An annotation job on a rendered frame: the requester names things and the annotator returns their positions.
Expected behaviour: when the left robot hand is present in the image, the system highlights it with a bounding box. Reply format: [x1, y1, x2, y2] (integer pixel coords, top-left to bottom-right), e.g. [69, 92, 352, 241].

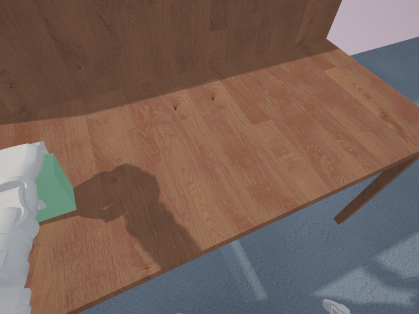
[0, 141, 49, 211]

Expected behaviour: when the table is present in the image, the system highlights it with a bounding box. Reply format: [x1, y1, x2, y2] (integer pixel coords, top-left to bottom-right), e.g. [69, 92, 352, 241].
[0, 0, 419, 314]

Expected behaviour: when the sponge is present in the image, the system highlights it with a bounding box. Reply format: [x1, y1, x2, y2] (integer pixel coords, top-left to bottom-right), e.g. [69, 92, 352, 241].
[35, 153, 77, 222]

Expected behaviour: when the left robot forearm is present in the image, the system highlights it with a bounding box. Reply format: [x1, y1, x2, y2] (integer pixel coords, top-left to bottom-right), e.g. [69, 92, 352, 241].
[0, 177, 40, 286]

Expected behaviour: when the right robot hand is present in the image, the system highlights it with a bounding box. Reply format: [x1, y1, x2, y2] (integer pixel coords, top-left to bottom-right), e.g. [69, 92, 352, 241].
[322, 299, 351, 314]

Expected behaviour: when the left robot upper arm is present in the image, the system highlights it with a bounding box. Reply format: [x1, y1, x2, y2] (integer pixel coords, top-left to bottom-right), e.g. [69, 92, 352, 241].
[0, 285, 31, 314]

